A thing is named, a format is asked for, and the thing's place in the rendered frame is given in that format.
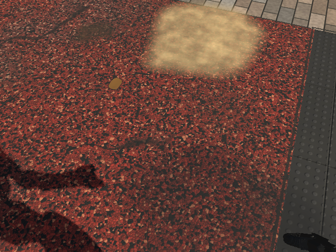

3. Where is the right robot hand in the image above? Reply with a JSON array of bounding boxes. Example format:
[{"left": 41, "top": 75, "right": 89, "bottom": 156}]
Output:
[{"left": 283, "top": 233, "right": 336, "bottom": 252}]

